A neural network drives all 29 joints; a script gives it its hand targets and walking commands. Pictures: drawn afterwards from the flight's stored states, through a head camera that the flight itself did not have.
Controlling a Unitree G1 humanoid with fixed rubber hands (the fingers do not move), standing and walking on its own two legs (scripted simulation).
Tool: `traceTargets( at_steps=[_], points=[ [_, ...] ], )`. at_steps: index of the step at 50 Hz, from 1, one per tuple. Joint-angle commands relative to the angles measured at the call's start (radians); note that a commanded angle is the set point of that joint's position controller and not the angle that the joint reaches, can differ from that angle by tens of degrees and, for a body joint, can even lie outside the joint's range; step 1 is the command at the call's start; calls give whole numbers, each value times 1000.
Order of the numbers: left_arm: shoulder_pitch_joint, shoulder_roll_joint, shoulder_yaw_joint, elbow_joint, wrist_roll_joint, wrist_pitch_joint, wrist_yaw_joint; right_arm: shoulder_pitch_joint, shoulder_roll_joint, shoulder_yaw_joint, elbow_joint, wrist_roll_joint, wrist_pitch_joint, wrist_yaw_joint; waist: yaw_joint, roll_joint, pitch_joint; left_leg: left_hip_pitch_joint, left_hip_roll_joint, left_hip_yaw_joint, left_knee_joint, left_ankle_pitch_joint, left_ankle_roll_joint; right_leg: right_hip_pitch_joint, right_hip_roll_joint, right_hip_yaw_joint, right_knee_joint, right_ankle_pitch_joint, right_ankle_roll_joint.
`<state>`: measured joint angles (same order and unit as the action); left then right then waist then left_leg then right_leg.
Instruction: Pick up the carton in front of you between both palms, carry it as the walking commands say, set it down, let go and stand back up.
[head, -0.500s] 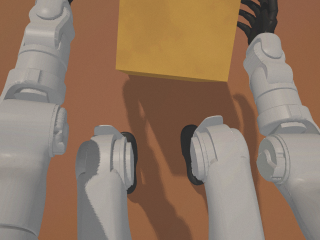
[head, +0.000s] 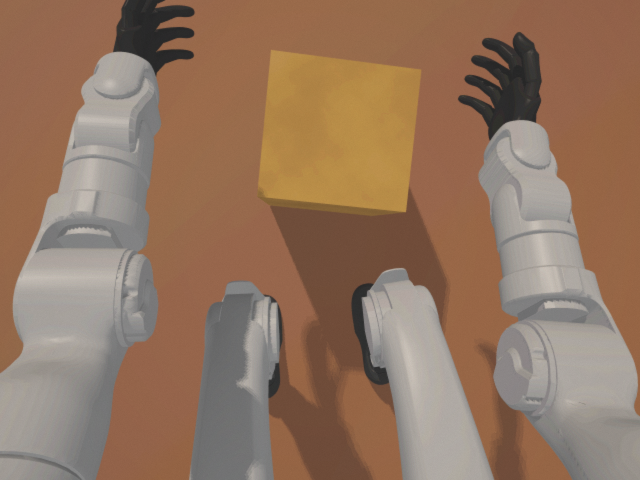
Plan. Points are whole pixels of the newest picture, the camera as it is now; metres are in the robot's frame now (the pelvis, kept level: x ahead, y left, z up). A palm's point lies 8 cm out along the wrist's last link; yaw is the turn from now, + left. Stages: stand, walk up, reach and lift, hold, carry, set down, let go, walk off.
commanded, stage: set down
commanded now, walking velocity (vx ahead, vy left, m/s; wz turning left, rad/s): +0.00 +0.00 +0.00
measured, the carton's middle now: (331, 149) +0.50 -0.03 -0.37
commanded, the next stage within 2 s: let go in 0.42 s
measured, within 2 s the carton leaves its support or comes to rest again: neither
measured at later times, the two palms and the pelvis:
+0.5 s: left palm out of the picture +0.54 +0.20 +0.04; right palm (633, 67) +0.47 -0.20 +0.04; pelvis +0.02 +0.01 +0.13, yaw +2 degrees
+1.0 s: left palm out of the picture +0.38 +0.22 +0.15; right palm out of the picture +0.35 -0.23 +0.17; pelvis +0.10 -0.01 +0.25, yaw +4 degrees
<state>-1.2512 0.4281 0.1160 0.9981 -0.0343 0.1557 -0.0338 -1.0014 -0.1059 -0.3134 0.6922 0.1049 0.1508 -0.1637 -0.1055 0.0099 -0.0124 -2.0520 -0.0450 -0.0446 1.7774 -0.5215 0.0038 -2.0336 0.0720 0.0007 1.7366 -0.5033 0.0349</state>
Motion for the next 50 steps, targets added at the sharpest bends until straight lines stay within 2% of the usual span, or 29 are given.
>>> traceTargets(
  at_steps=[1,6,18,24,27,31,36,42,50],
  points=[
    [-257,112,23,-149,13,-3,-2,-155,-105,-9,-146,1,-7,7,-19,154,-1099,754,-21,57,-219,294,-4,522,19,-112,-206,308,43],
    [-233,99,31,-174,22,12,-9,-122,-105,-15,-163,-2,4,19,-27,161,-1105,860,-22,47,-312,334,-7,560,16,-111,-298,326,43],
    [-150,51,68,-149,73,5,-31,-45,-83,-58,-142,-55,-12,64,-36,144,-1028,1047,-17,16,-559,420,-14,694,5,-99,-543,396,41],
    [-68,7,108,-121,123,-11,-26,20,-62,-65,-114,-99,-32,92,-18,133,-983,1123,-14,8,-669,455,-21,773,-1,-90,-649,421,41],
    [46,-40,130,-162,155,-18,-1,123,-74,-54,-132,-130,-47,120,-9,128,-1036,1239,-15,1,-717,547,-27,844,0,-89,-698,464,35],
    [248,-121,140,-284,182,-26,51,297,-106,-17,-180,-172,-65,171,0,110,-1049,1375,-15,-2,-791,622,-37,969,0,-79,-764,499,13],
    [460,-165,114,-454,156,-53,93,463,-152,53,-241,-178,-84,228,3,61,-893,1386,-15,5,-914,528,-36,1179,-14,-45,-863,497,-10],
    [701,-173,75,-505,107,-97,76,680,-149,147,-237,-120,-112,258,11,27,-665,1384,-6,16,-1024,422,-22,1394,-39,4,-969,487,-11],
    [1048,-156,42,-492,83,-157,49,977,-154,215,-291,-85,-157,245,37,-23,-498,1490,-6,23,-1140,493,-11,1687,-56,46,-1077,678,3]
  ],
)
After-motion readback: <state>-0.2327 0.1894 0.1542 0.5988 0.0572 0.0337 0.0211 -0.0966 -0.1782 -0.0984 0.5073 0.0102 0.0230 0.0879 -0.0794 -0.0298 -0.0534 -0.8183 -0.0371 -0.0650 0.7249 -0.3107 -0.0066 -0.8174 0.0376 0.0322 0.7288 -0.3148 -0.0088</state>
